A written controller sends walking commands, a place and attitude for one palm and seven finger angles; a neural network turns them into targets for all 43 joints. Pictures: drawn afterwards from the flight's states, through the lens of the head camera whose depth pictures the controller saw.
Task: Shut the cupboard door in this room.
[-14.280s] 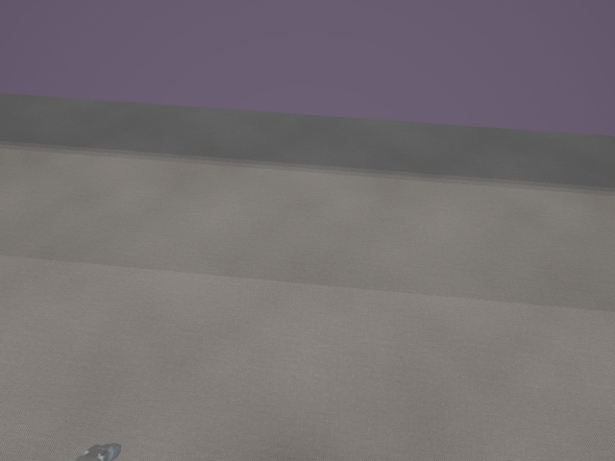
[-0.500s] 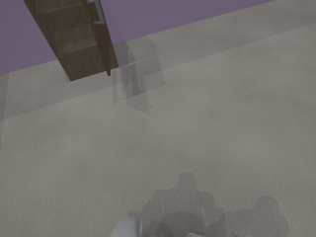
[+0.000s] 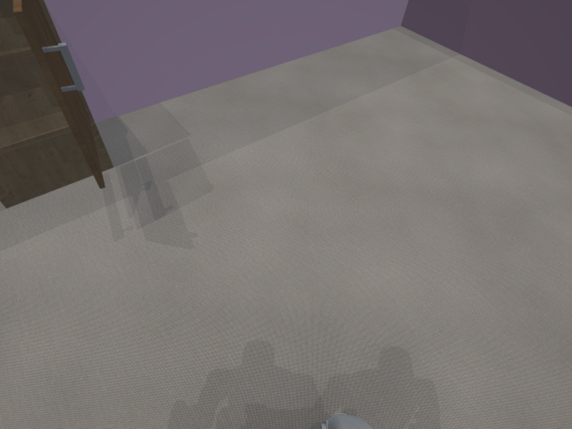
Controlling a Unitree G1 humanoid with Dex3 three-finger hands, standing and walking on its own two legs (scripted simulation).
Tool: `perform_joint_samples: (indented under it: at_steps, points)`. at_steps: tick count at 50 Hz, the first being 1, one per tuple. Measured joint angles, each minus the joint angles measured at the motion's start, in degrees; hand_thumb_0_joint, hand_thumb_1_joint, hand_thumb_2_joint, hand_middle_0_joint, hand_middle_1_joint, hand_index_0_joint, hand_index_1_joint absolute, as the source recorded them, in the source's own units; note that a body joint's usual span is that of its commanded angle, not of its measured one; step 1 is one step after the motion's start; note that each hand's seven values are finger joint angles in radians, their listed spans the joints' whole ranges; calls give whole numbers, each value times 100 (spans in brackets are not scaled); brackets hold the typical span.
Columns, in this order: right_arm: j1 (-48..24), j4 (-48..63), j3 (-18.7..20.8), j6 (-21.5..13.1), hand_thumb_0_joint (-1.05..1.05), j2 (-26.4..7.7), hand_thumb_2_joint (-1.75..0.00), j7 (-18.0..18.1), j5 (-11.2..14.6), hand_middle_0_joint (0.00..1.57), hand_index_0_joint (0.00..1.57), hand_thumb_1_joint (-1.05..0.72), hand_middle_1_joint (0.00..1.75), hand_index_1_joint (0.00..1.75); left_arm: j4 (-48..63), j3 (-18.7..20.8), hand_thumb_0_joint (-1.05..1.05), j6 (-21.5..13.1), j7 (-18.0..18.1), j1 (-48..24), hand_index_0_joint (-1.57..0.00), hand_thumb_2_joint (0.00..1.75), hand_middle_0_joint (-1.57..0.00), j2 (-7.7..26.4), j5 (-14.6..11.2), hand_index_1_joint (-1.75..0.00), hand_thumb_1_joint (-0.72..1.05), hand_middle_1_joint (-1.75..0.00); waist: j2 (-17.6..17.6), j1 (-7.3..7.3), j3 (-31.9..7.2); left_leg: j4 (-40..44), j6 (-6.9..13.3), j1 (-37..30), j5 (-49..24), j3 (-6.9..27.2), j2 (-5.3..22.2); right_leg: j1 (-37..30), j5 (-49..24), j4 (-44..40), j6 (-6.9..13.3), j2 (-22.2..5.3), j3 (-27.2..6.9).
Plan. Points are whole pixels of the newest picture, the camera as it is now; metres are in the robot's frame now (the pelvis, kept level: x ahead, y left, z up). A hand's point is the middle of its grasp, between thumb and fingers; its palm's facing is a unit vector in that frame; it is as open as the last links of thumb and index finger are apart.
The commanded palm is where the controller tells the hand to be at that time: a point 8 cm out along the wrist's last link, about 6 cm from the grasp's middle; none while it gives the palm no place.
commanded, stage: walk around to get in front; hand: left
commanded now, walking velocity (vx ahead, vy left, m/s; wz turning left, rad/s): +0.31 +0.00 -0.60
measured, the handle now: (64, 69) +0.96 +0.71 -0.06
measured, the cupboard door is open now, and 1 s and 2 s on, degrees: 78 78 78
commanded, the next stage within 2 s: none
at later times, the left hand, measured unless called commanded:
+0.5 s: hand (272, 315) +0.35 +0.05 -0.18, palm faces -0.36 -0.91 -0.20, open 7.3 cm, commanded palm none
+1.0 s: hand (264, 267) +0.46 +0.08 -0.18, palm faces -0.34 -0.92 -0.17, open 7.4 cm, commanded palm none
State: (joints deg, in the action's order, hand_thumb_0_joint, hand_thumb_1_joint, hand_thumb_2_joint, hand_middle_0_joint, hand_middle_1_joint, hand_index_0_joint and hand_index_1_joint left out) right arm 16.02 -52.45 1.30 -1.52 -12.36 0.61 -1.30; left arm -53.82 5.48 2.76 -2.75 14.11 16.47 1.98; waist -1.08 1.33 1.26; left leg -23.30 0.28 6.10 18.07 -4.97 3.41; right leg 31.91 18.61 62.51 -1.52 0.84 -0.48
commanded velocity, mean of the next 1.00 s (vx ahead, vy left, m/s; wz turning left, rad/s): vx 0.36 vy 0.00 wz -0.27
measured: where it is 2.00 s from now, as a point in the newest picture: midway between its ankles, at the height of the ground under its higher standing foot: (368, 285)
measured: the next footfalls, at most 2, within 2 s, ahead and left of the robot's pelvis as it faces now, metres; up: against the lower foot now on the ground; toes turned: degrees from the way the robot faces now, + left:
right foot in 0.32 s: +0.24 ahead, -0.17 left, +0.00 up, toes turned -21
left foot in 0.82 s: +0.47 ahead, -0.01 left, +0.00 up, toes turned -12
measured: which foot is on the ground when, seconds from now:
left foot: down 0.00-0.34, up 0.36-0.80, down 0.82-1.00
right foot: up 0.00-0.30, down 0.32-0.84, up 0.86-1.00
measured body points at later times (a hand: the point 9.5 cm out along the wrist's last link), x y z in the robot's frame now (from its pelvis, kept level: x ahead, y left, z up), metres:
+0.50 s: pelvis +0.18 -0.08 -0.02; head +0.22 -0.10 +0.43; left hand +0.37 +0.10 -0.16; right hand +0.07 -0.30 -0.17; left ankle +0.18 +0.08 -0.65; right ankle +0.20 -0.15 -0.74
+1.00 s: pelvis +0.40 -0.10 -0.01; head +0.42 -0.09 +0.44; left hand +0.48 +0.12 -0.17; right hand +0.36 -0.34 -0.15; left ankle +0.44 +0.00 -0.74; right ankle +0.33 -0.21 -0.66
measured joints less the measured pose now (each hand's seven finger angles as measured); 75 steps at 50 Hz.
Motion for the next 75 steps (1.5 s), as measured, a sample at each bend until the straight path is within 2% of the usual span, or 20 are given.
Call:
perform_joint_samples:
  at_steps: [6, 10, 14, 17, 20, 22, 26, 30, 35, 40, 43, 45, 47, 51, 56, 62, 64, 66, 69, 75]
  points:
    - [731, -384, -26, -128, 1, 155, -90, 58, 10, 20, 20, -91, 30, 30, 52, -9, 1, 6, -5, -293, -20, 90, -20, 4, 3, -30, 91, -30, -46, -129, 122, 317, -97, -566, 215, -529, 141, 620, -577, 621, -86, -428, 129]
    - [1093, -614, -13, -160, 1, 241, -90, 79, -30, 20, 20, -91, 30, 30, 33, -100, 1, 42, -42, -667, -20, 90, -19, -121, -10, -30, 91, -30, -34, -313, 280, 390, -217, -914, 475, -876, 238, 567, -641, -314, -33, -533, 460]
    - [1366, -817, 21, -145, 1, 276, -90, 61, -41, 20, 20, -91, 30, 30, 99, -226, 1, -62, -52, -1113, -20, 90, -19, -274, -29, -30, 91, -30, 40, -515, 472, 221, -438, -1212, 859, -1202, 406, 120, -404, -1786, 249, -310, 847]
    - [1529, -987, 34, -61, 1, 317, -90, 8, 46, 20, 20, -91, 30, 30, 184, -302, 1, -361, -16, -1274, -20, 90, -20, -319, -26, -30, 91, -30, 5, -522, 547, -1425, -451, -842, 1093, -1177, 686, -490, -914, -2637, 640, -92, 1031]
    - [1161, -1013, 53, 86, 1, 315, -90, -1, 124, 20, 20, -91, 30, 30, 183, -364, 1, -561, 94, -1288, -20, 89, -20, -378, -143, -30, 91, -30, 13, -557, 721, -4441, -320, 568, 1012, -144, 583, -640, -444, -2229, 794, 11, 955]
    - [823, -901, 86, 114, 2, 292, -90, -4, 84, 20, 20, -91, 30, 30, 98, -390, 0, -556, 158, -1156, -20, 89, -20, -435, -171, -30, 91, -30, 38, -552, 715, -5215, -283, 1359, 596, 134, 558, -947, -338, -2450, 758, 96, 866]
    - [181, -507, 116, 109, 1, 230, -90, -23, 2, 20, 20, -91, 30, 30, -160, -360, 0, -510, 264, -754, -21, 89, -20, -570, -150, -30, 92, -30, 159, -518, 488, -4654, -338, 2417, 107, 220, 698, -1470, -421, -3039, 721, 216, 655]
    - [-270, -235, 131, 85, 1, 244, -90, -106, -22, 20, 20, -91, 30, 30, -306, -288, -1, -543, 283, -428, -21, 89, -20, -463, -121, -30, 94, -30, 253, -374, 218, -3623, -397, 2793, -391, 194, 717, -1901, -381, -3459, 693, 279, 504]
    - [-641, -152, 137, 39, 1, 240, -90, -214, -30, 20, 20, -91, 30, 30, -458, -284, 0, -623, 272, -30, -21, 89, -20, -380, -96, -30, 93, -30, 273, -119, 27, -2357, -371, 2534, -652, 104, 553, -2389, -165, -3752, 597, 295, 378]
    - [-844, -165, 125, -43, 1, 183, -90, -239, -30, 20, 20, -91, 30, 30, -639, -283, 0, -620, 293, 428, -20, 89, -20, -386, -95, -30, 92, -30, 185, 109, -28, -1098, -236, 1730, -595, -109, 263, -2775, 337, -3626, 401, 201, 281]
    - [-956, -158, 88, -216, 1, 209, -90, -197, -84, 20, 20, -91, 30, 30, -829, -268, 0, -517, 284, 609, -20, 89, -20, -396, -131, -30, 91, -30, -31, 146, 88, -1132, 77, 1435, -548, -391, 127, -2216, 750, -1952, 370, -12, 142]
    - [-863, -154, 64, -270, 1, 231, -90, -158, -68, 20, 20, -91, 30, 30, -956, -277, 1, -425, 259, 635, -20, 89, -20, -443, -120, -30, 91, -30, -46, 84, 114, -1107, 103, 1189, -286, -522, 130, -1576, 796, -508, 364, -87, 172]
    - [-653, -234, 64, -293, 1, 271, -90, -115, -59, 20, 20, -91, 30, 30, -991, -260, 1, -366, 212, 582, -20, 89, -20, -478, -84, -30, 91, -30, -52, 23, 111, -833, 54, 873, -249, -598, 118, -1030, 551, 218, 329, -228, 253]
    - [-109, -582, 138, -275, 0, 302, -90, -17, -20, 20, 20, -93, 30, 30, -828, -219, 1, -299, 163, 352, -20, 90, -20, -554, -39, -30, 91, -30, -55, -22, 65, -218, 32, 289, -265, -712, 80, -229, -42, 227, 189, -568, 315]
    - [519, -1011, 187, -200, 1, 294, -90, -22, -18, 20, 20, -93, 30, 30, -608, -178, 1, -263, 149, -92, -20, 90, -20, -616, -35, -30, 92, -30, -2, -147, 99, 227, -117, -305, -125, -796, 101, 59, -595, -1072, 48, -858, 463]
    - [1040, -1320, 219, -106, 1, 345, -90, -34, -34, 20, 20, -92, 30, 30, -465, -179, 1, -392, 110, -555, -20, 90, -20, -526, -30, -30, 92, -30, 131, -387, 214, -145, -489, -751, 570, -891, 361, -543, -730, -2635, 183, -644, 818]
    - [1127, -1427, 207, -46, 1, 377, -90, -60, 9, 20, 20, -91, 30, 30, -419, -178, 1, -578, 135, -651, -20, 90, -20, -504, -14, -30, 92, -30, 191, -347, 257, -1305, -390, -421, 924, -719, 566, -706, -996, -2644, 383, -530, 912]
    - [981, -1468, 189, 70, 1, 375, -90, -79, 57, 20, 20, -91, 30, 30, -422, -197, 1, -700, 178, -692, -20, 90, -20, -550, -64, -30, 92, -30, 249, -334, 323, -3155, -196, 367, 1051, -151, 502, -766, -551, -2288, 479, -486, 990]
    - [616, -1354, 213, 117, 1, 343, -90, -89, 29, 20, 20, -91, 30, 30, -504, -251, 0, -690, 252, -558, -20, 89, -20, -655, -96, -30, 91, -30, 266, -298, 284, -4608, -66, 1412, 434, 105, 424, -1197, -348, -2616, 456, -411, 1062]
    - [-142, -805, 253, 71, 1, 287, -90, -120, -24, 20, 19, -92, 30, 30, -802, -276, 0, -693, 369, -26, -20, 89, -20, -682, -73, -30, 95, -30, 266, -248, 37, -3815, -198, 2470, -335, 1, 571, -2018, -443, -3609, 443, -235, 1131]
